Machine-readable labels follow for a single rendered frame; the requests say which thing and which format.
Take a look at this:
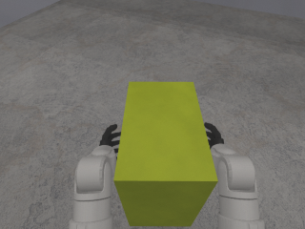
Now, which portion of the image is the carton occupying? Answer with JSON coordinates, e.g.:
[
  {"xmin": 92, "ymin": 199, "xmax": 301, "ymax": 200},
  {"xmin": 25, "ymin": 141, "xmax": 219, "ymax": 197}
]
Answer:
[{"xmin": 113, "ymin": 81, "xmax": 218, "ymax": 227}]

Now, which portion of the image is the robot right forearm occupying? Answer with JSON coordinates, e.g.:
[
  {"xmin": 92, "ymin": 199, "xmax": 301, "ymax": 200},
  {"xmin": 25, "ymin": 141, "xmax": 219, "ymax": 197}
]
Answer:
[{"xmin": 211, "ymin": 143, "xmax": 265, "ymax": 229}]

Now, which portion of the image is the robot left forearm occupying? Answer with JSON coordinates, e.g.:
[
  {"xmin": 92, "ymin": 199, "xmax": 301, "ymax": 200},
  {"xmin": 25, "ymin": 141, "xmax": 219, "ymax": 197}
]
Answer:
[{"xmin": 69, "ymin": 145, "xmax": 117, "ymax": 229}]

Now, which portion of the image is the right robot hand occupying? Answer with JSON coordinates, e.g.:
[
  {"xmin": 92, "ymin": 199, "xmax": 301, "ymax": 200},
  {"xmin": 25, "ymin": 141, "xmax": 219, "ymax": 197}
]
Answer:
[{"xmin": 204, "ymin": 122, "xmax": 224, "ymax": 150}]

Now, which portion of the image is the left robot hand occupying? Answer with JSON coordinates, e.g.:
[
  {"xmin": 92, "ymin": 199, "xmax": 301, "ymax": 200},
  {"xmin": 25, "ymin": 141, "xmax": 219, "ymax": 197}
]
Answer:
[{"xmin": 99, "ymin": 124, "xmax": 121, "ymax": 159}]

